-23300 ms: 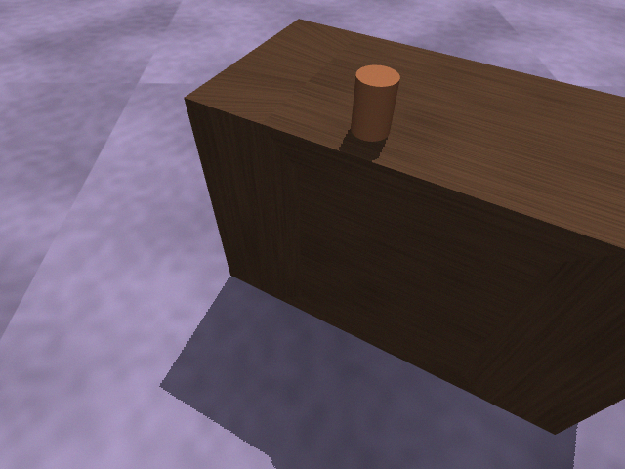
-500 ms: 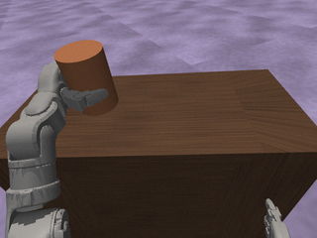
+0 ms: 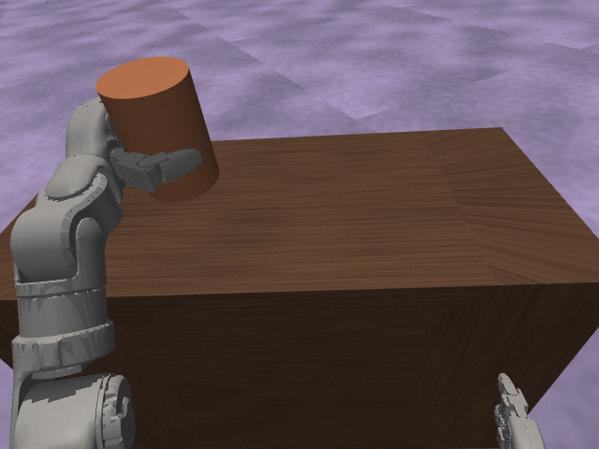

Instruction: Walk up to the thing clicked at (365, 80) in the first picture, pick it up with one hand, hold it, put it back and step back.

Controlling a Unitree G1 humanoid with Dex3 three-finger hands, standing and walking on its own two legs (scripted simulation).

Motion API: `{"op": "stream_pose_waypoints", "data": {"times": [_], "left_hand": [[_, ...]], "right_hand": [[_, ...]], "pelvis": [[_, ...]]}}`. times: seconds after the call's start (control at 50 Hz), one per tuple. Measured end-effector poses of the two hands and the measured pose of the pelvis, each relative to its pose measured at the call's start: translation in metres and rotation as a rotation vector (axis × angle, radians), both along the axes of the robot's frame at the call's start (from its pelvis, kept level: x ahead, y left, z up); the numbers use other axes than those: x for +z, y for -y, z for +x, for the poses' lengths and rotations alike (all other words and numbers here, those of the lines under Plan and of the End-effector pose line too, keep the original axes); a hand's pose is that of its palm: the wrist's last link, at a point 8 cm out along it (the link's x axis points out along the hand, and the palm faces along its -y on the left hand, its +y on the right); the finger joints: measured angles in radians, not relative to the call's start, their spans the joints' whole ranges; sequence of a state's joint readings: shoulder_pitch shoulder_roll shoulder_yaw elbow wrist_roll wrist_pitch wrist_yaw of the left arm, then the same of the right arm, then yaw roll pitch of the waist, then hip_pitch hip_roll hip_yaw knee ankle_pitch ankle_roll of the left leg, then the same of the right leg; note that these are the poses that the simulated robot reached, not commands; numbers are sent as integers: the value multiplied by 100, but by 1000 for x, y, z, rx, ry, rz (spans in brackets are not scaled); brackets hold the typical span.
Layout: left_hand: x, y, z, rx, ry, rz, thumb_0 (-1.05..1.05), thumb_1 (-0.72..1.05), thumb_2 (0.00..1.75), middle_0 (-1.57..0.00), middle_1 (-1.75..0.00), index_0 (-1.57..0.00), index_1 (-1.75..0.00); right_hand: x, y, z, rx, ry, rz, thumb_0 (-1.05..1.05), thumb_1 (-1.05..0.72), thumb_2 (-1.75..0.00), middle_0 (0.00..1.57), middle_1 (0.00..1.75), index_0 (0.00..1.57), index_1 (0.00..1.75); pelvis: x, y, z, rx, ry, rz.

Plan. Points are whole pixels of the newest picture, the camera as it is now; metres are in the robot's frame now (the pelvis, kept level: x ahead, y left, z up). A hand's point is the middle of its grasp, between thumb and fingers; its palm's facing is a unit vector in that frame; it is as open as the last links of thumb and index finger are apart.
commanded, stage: hold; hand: left
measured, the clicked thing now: (165, 132) +0.36 +0.16 +0.30
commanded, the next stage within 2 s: crouch in 0.56 s
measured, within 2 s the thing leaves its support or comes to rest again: neither
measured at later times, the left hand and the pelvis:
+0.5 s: hand (161, 144) +0.35 +0.16 +0.29, palm faces +0.17 -0.99 +0.01, open 11.7 cm; pelvis +0.00 +0.00 +0.00, yaw +0 degrees
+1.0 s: hand (171, 168) +0.38 +0.18 +0.24, palm faces +0.21 -0.98 +0.02, open 11.7 cm; pelvis -0.01 -0.01 +0.00, yaw +0 degrees
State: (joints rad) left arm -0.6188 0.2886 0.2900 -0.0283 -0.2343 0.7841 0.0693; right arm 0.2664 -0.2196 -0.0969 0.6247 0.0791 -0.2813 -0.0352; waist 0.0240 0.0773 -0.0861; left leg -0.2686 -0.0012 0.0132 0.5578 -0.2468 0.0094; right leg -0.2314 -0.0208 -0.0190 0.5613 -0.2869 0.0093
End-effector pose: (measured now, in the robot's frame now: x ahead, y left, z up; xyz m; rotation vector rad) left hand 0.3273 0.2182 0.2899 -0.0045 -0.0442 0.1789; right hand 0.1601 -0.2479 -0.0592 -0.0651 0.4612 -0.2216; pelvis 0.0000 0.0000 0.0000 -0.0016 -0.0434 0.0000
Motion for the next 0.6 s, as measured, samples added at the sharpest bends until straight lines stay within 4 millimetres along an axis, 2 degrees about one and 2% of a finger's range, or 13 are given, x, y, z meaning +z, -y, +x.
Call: {"op": "stream_pose_waypoints", "data": {"times": [0.14,0.4,0.6], "left_hand": [[5,1,-5,-23,11,7,-1,-61,108,-59,-99,-63,-101],[-8,3,-10,-4,-23,-3,-1,-61,108,-59,-99,-62,-101],[9,5,-3,-12,3,1,-1,-61,108,-58,-99,-62,-102]], "right_hand": [[-2,0,0,6,-5,6,-1,51,-7,5,5,5,5],[2,-2,2,18,13,8,-1,51,-6,5,5,5,5],[2,7,-2,-7,13,-12,-1,51,-7,5,5,5,5]], "pelvis": [[0,0,1,1,0,-1],[0,3,-1,3,5,3],[0,4,-4,4,8,3]]}}
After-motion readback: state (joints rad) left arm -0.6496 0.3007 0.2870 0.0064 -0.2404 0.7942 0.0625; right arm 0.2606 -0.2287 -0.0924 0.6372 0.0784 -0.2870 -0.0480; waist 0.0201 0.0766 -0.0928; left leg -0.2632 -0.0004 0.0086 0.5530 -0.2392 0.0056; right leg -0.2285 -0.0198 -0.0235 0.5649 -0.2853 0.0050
